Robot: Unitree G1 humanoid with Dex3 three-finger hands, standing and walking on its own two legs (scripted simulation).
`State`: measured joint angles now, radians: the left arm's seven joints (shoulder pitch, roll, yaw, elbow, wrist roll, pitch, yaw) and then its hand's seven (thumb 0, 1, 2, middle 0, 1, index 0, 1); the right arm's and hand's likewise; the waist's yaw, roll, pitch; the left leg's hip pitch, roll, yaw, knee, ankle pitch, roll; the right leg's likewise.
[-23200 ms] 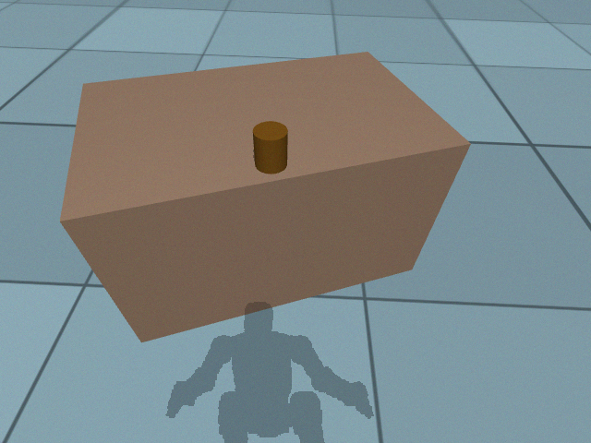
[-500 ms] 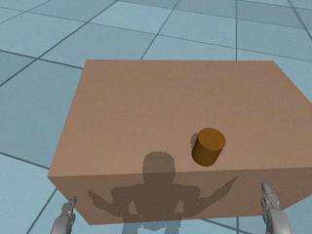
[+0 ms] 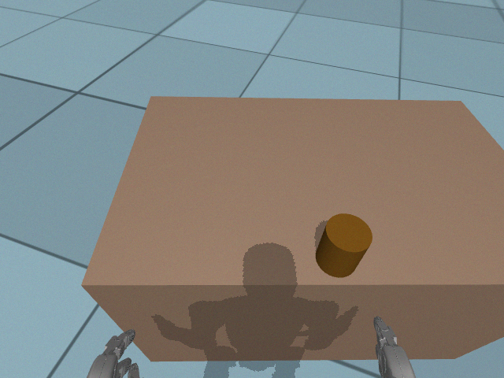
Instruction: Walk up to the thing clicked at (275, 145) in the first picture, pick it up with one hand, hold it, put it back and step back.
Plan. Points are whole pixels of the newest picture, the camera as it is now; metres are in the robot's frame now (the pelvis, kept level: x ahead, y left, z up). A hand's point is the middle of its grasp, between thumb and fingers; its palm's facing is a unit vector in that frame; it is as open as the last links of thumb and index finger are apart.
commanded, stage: home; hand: right
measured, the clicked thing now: (341, 246) +0.40 -0.19 -0.07
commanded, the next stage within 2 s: none
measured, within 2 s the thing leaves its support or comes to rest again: neither
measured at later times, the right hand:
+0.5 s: hand out of the picture +0.07 -0.26 -0.14, palm faces -0.03 +0.92 -0.39, open 17.4 cm
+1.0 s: hand out of the picture +0.03 -0.24 -0.14, palm faces -0.03 +0.93 -0.36, open 17.2 cm
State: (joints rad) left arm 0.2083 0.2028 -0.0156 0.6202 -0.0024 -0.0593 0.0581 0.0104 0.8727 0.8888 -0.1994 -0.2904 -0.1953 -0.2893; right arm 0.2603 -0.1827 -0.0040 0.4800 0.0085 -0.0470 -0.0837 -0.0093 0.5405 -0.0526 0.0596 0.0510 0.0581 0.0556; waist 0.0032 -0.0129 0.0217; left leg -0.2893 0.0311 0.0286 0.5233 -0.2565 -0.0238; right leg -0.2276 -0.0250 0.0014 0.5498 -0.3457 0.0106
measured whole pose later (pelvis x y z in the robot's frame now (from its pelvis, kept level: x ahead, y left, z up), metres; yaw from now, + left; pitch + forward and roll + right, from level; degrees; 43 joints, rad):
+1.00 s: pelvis -0.02 +0.01 +0.01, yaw -1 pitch -3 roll +0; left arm 0.18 0.36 -0.01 1.12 0.03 0.00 0.00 0.01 0.90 0.90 -0.20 -0.29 -0.20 -0.29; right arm 0.16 -0.34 0.02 1.13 -0.02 -0.01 0.00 0.00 0.49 -0.08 0.07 0.06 0.07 0.06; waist 0.00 -0.02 0.03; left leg -0.17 0.03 0.04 0.36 -0.15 -0.01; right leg -0.08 -0.02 0.01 0.34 -0.20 0.03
